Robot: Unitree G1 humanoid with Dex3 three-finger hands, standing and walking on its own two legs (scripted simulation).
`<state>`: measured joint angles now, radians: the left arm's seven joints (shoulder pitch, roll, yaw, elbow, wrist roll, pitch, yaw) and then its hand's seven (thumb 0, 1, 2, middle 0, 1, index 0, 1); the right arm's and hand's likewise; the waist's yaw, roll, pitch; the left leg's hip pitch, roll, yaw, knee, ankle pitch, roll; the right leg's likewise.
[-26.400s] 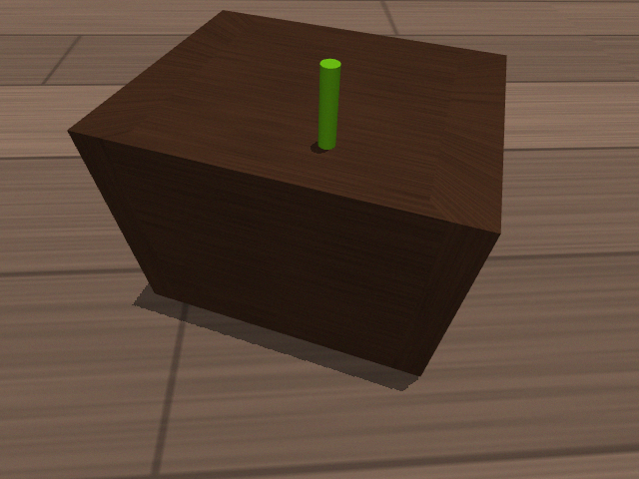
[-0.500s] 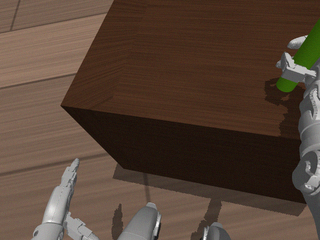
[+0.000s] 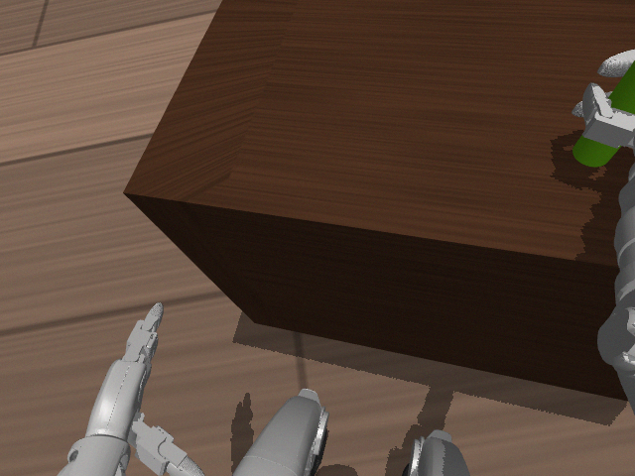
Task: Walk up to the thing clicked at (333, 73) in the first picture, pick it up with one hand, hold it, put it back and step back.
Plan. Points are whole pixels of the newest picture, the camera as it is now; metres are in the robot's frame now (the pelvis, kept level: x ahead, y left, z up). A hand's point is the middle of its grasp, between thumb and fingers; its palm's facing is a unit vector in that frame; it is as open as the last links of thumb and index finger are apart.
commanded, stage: open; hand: right
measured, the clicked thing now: out of the picture +0.56 -0.20 +0.12
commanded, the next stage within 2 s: withdraw in 0.38 s
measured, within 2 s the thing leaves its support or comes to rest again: neither
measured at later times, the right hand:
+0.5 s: hand (604, 111) +0.56 -0.18 +0.09, palm faces +0.15 +0.99 +0.01, open 13.2 cm
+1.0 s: hand out of the picture +0.54 -0.27 +0.21, palm faces +0.20 +0.98 -0.05, open 17.1 cm
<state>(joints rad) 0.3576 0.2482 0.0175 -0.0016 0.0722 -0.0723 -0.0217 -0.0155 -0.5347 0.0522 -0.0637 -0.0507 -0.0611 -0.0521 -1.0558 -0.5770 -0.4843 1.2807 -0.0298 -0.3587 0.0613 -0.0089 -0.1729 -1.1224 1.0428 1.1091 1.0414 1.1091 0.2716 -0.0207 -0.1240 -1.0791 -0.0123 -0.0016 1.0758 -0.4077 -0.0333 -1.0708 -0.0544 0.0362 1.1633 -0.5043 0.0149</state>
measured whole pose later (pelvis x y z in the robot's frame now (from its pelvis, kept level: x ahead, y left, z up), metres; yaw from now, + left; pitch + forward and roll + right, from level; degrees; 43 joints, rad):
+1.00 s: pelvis +0.03 +0.00 +0.04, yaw -1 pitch +18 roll +2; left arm 0.35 0.26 -0.01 0.18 0.00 -0.03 0.01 -0.02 -0.53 0.04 -0.06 -0.04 -0.06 -0.05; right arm -1.03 -0.71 -0.47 1.23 0.02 -0.17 0.21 -0.01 0.48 -0.04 0.10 0.06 0.09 0.06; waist 0.19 -0.04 -0.14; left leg -0.81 0.00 0.00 0.87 -0.37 -0.03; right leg -0.80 -0.05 0.03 0.95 -0.46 0.01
